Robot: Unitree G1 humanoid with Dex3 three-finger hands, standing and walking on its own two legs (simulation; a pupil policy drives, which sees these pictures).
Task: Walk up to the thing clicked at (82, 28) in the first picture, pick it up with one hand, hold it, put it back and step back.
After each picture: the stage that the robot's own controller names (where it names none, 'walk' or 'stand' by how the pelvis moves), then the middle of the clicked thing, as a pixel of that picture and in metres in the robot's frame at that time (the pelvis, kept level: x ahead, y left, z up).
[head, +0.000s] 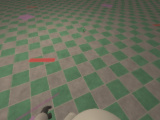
stand; (83, 30) +2.38 +0.32 -0.72
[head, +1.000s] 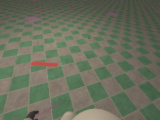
walk; (88, 36) +2.27 +0.12 -0.70
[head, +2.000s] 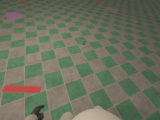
walk; (83, 42) +1.67 +0.16 -0.72
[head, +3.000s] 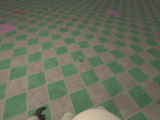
walk; (80, 59) +1.12 +0.19 -0.71
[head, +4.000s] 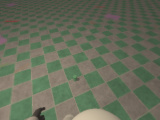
walk; (74, 78) +0.71 +0.23 -0.71
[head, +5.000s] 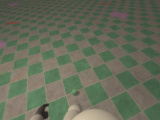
walk; (74, 92) +0.42 +0.24 -0.70
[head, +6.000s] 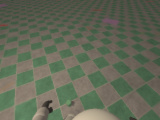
stand; (68, 103) +0.31 +0.24 -0.72
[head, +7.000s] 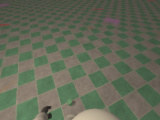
stand; (69, 102) +0.31 +0.23 -0.73
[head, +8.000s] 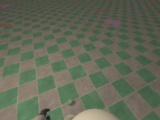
stand; (69, 102) +0.33 +0.23 -0.73
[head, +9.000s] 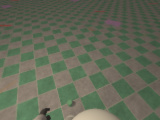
stand; (69, 103) +0.32 +0.23 -0.73
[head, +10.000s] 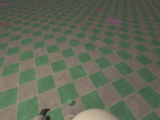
go down; (69, 102) +0.31 +0.23 -0.73
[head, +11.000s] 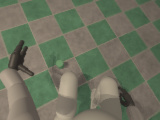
go down; (60, 64) +0.39 +0.26 -0.34
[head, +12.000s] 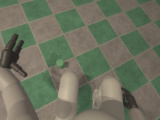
approach; (60, 64) +0.40 +0.26 -0.30
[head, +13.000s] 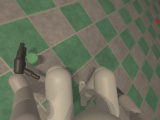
close in; (32, 59) +0.37 +0.30 -0.22
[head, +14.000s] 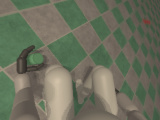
close; (33, 59) +0.37 +0.28 -0.21
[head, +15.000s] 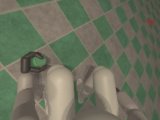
lift; (36, 61) +0.35 +0.27 -0.22
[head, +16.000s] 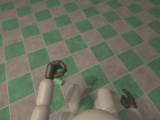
close; (58, 80) +0.34 +0.36 -0.51
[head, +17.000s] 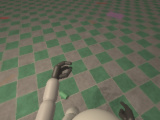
close; (63, 95) +0.36 +0.33 -0.70
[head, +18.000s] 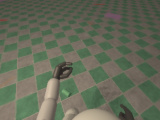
close; (66, 92) +0.41 +0.30 -0.70
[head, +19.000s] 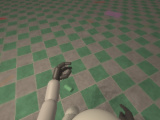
stand; (68, 88) +0.47 +0.28 -0.69
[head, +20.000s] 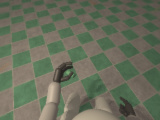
stand; (70, 73) +0.54 +0.26 -0.61
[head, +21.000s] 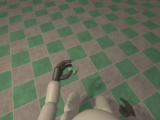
stand; (72, 70) +0.59 +0.23 -0.60
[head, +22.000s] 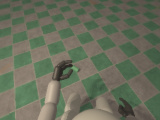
stand; (75, 68) +0.63 +0.21 -0.61
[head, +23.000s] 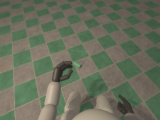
stand; (77, 64) +0.68 +0.19 -0.59
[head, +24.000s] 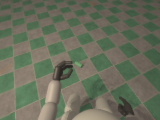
stand; (78, 64) +0.72 +0.17 -0.62
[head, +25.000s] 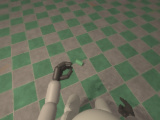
close; (79, 62) +0.76 +0.15 -0.62
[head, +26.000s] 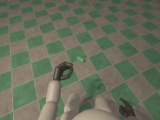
close; (80, 59) +0.80 +0.13 -0.61
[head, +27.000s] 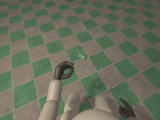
close; (82, 56) +0.84 +0.12 -0.61
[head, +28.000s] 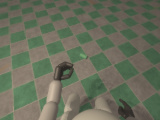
close; (83, 56) +0.87 +0.10 -0.61
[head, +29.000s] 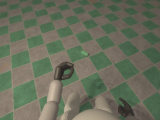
close; (84, 53) +0.91 +0.08 -0.61
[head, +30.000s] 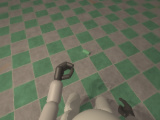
close; (86, 52) +0.95 +0.07 -0.61
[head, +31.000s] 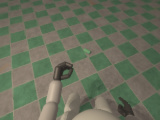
close; (87, 51) +0.98 +0.05 -0.61
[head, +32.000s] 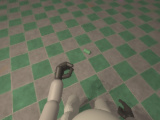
close; (87, 51) +1.01 +0.04 -0.62
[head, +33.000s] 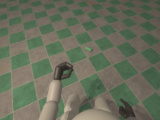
close; (88, 49) +1.04 +0.02 -0.62
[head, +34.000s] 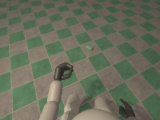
close; (89, 47) +1.06 +0.01 -0.61
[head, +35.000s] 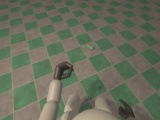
close; (90, 47) +1.10 +0.00 -0.62
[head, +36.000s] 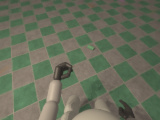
close; (90, 47) +1.11 -0.02 -0.63
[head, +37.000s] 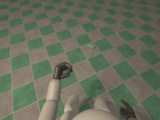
close; (91, 46) +1.14 -0.02 -0.63
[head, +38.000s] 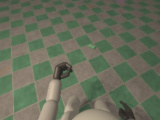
close; (91, 46) +1.15 -0.04 -0.64
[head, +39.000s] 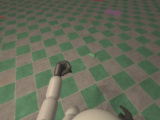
hold; (92, 55) +1.16 -0.05 -0.69
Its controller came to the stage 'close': yes
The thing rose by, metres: 0.09
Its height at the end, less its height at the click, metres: -0.02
